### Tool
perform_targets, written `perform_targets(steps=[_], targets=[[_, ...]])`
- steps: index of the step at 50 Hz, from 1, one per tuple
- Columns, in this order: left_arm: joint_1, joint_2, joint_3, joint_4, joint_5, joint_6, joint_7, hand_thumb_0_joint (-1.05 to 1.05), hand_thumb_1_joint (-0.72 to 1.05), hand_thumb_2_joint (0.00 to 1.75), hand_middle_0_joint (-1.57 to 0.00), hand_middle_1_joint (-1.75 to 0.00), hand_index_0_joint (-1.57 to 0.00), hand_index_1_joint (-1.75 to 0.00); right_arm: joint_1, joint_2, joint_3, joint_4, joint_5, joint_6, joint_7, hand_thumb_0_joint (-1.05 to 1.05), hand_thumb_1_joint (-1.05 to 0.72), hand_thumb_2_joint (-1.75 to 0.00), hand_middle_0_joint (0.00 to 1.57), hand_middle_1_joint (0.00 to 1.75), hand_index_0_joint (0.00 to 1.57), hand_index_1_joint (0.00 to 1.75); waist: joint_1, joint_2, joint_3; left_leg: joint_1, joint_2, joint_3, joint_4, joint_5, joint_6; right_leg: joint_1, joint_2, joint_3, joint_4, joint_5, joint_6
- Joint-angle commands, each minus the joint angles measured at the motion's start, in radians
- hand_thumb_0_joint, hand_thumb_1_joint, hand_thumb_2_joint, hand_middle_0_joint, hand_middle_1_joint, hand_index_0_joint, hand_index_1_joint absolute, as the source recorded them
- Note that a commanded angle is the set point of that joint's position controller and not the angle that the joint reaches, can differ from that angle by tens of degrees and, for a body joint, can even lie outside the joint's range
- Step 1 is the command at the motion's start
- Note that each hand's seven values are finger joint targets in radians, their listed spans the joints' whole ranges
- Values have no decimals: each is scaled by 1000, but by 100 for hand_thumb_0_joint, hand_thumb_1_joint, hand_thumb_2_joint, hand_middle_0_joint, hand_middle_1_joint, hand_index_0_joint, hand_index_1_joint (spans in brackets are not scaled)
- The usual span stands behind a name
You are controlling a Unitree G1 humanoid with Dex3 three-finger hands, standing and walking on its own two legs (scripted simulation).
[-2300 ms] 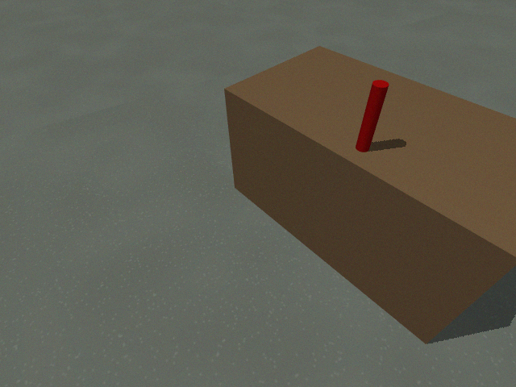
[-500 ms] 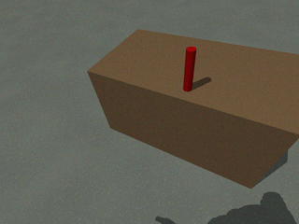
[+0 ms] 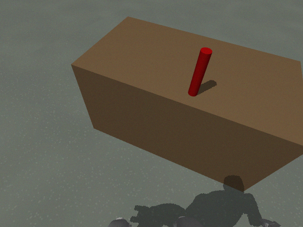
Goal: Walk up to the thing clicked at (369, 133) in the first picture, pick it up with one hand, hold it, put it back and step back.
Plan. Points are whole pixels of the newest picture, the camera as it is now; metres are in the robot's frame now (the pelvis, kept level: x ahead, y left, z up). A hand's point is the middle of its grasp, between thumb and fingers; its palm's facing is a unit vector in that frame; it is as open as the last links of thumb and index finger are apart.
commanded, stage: walk up
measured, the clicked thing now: (198, 74) +0.70 -0.17 -0.03
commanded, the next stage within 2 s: stand in 1.58 s
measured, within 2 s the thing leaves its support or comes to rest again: neither
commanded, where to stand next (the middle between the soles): +0.07 -0.02 m, yaw -1 degrees
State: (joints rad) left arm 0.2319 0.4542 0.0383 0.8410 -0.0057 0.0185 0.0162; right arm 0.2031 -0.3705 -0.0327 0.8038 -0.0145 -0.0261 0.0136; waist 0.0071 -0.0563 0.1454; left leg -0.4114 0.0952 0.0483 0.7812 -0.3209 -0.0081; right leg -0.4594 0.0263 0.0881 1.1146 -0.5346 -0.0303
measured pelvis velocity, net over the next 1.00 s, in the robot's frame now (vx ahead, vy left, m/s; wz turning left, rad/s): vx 0.00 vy -0.03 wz -0.04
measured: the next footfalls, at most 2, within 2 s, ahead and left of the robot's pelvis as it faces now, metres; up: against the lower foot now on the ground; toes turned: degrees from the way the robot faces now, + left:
right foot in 0.20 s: +0.04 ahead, -0.14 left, +0.00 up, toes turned -5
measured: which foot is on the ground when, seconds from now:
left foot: down 0.00-1.00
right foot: up 0.00-0.18, down 0.20-1.00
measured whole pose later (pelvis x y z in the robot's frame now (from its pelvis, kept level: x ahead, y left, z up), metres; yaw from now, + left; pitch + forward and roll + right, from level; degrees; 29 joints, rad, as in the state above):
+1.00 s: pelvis +0.00 -0.03 +0.03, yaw -2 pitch -3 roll +0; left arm 0.07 0.35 0.03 1.08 0.00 0.01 -0.02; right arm 0.13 -0.37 0.01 1.08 -0.01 -0.03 0.00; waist 0.00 0.00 0.05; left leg -0.20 0.03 -0.03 0.45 -0.21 -0.03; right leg -0.16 0.00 -0.04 0.44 -0.24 -0.01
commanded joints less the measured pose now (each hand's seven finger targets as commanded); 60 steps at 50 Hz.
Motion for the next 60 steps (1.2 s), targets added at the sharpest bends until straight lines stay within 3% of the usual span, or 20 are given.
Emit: perform_targets(steps=[1, 6, 9, 10, 11, 12, 14, 18, 20, 21, 22, 23, 25, 27, 29, 31, 34, 42, 53, 60], targets=[[63, 154, 67, -48, 18, -11, -13, 0, 90, 90, -20, -30, -20, -30, 52, -344, -109, -53, -7, -21, -41, 0, -90, -90, 20, 30, 20, 30, -27, 298, -144, 160, 234, -258, -288, 290, 237, -49, -35, -40, -76, -6, 8], [47, 144, 86, -56, 34, -5, -29, 0, 90, 90, -20, -30, -20, -30, 62, -355, -108, -68, -4, -16, -48, 0, -90, -90, 20, 30, 20, 30, -25, 283, -201, 170, 259, -258, -231, 352, 247, 27, -35, -109, -203, 13, 1], [139, 138, 100, -20, 43, -19, -28, 0, 90, 90, -20, -30, -20, -30, -8, -311, -83, -84, 5, -4, -45, 0, -90, -90, 20, 30, 20, 30, 46, 204, -224, 42, 188, -153, -77, 292, 165, 239, -5, -126, -503, 155, -28], [138, 183, 118, -24, 54, -28, -22, 0, 90, 90, -20, -30, -20, -30, 24, -252, -64, -81, 9, 2, -45, 0, -90, -90, 20, 30, 20, 30, 52, 52, -205, -83, 117, -82, 89, 206, 105, 316, -100, 68, -639, 175, -50], [59, 281, 132, -68, 56, -37, -22, 0, 90, 90, -20, -30, -20, -30, 9, -188, -44, -97, 19, 5, -52, 0, -90, -90, 20, 30, 20, 30, 25, -181, -138, -267, -47, 29, 203, -172, 31, 290, -312, 427, -717, 258, -167], [16, 302, 124, -83, 51, -36, -23, 0, 90, 90, -20, -30, -20, -30, -54, -255, -65, -75, 14, 6, -72, 0, -90, -90, 20, 30, 20, 30, 48, -129, -136, -141, -28, -94, 279, -329, 33, 139, -389, 476, -696, 370, -280], [-30, 207, 94, -74, 36, -39, -15, 0, 90, 90, -20, -30, -20, -30, -16, -251, -61, -27, 26, -1, -60, 0, -90, -90, 20, 30, 20, 30, 5, -35, -119, -109, -42, -114, 272, -270, 39, 170, -286, 256, -593, 544, -232], [-59, 197, 82, -71, 39, -42, -13, 0, 90, 90, -20, -30, -20, -30, 56, -233, -47, 39, 20, -25, -48, 0, -90, -90, 20, 30, 20, 30, -10, -124, -161, 42, -64, -16, -11, -137, 33, 179, -217, 133, -526, 591, -176], [-84, 170, 68, -67, 20, -35, -16, 0, 90, 90, -20, -30, -20, -30, 106, -221, -46, 73, 10, -42, -47, 0, -90, -90, 20, 30, 20, 30, -39, -78, -191, 212, -70, -53, -241, 55, 48, 118, -198, 89, -430, 584, -123], [-85, 119, 55, -70, 9, -32, -17, 0, 90, 90, -20, -30, -20, -30, 109, -261, -53, 79, -7, -50, -50, 0, -90, -90, 20, 30, 20, 30, -34, 36, -204, 288, 38, -243, -306, 156, 90, 23, -153, 45, -343, 488, -66], [-55, 106, 50, -48, 2, -24, -14, 0, 90, 90, -20, -30, -20, -30, 42, -337, -62, 59, -2, -55, -45, 0, -90, -90, 20, 30, 20, 30, -1, 183, -194, 216, 213, -497, -345, 141, 209, 12, -50, -49, -276, 208, -7], [-57, 156, 66, -15, 12, -20, -4, 0, 90, 90, -20, -30, -20, -30, -4, -362, -70, 50, 1, -55, -40, 0, -90, -90, 20, 30, 20, 30, 3, 188, -156, 135, 267, -531, -352, 158, 271, 71, -53, -48, -273, -3, -8], [-48, 129, 61, 3, 13, -31, -13, 0, 90, 90, -20, -30, -20, -30, -45, -313, -43, 56, -1, -56, -39, 0, -90, -90, 20, 30, 20, 30, 37, 157, -159, 118, 179, -377, -295, 238, 213, 144, -63, -40, -403, 87, -17], [-33, 149, 66, 36, 18, -47, -16, 0, 90, 90, -20, -30, -20, -30, -61, -255, -22, 69, 13, -48, -36, 0, -90, -90, 20, 30, 20, 30, 45, 127, -152, 12, 64, -222, -220, 241, 85, 275, -115, 51, -581, 290, -49], [-114, 187, 67, 34, 18, -50, -24, 0, 90, 90, -20, -30, -20, -30, -28, -224, -16, 102, 17, -34, -32, 0, -90, -90, 20, 30, 20, 30, -9, 58, -132, 82, -46, -105, -180, 3, 36, 172, -222, 174, -679, 158, -117], [-170, 158, 50, 38, 16, -43, -28, 0, 90, 90, -20, -30, -20, -30, -18, -224, -20, 134, 9, -35, -28, 0, -90, -90, 20, 30, 20, 30, -28, 63, -127, 183, -40, -119, -258, -14, 43, 94, -200, 121, -688, 126, -89], [-176, 129, 43, 78, 17, -40, -29, 0, 90, 90, -20, -30, -20, -30, -53, -235, -14, 149, 7, -41, -21, 0, -90, -90, 20, 30, 20, 30, 1, 48, -118, 123, 34, -208, -354, 14, 72, 190, -114, 19, -671, 167, -40], [-223, 119, 38, 139, 7, -43, -27, 0, 90, 90, -20, -30, -20, -30, -76, -212, 2, 205, 10, -37, -27, 0, -90, -90, 20, 30, 20, 30, -9, 29, -177, 218, 6, -127, -356, 249, 35, 284, -150, 14, -752, 368, -28], [-239, 109, 38, 195, 9, -34, -30, 0, 90, 90, -20, -30, -20, -30, -120, -206, 3, 240, 6, -30, -29, 0, -90, -90, 20, 30, 20, 30, -3, 60, -152, 221, 17, -144, -432, 212, 29, 314, -144, -12, -816, 308, -10], [-224, 104, 37, 211, 12, -33, -31, 0, 90, 90, -20, -30, -20, -30, -140, -206, 1, 247, 4, -32, -31, 0, -90, -90, 20, 30, 20, 30, 2, 65, -173, 233, 26, -151, -452, 236, 32, 347, -145, -26, -815, 362, -3]])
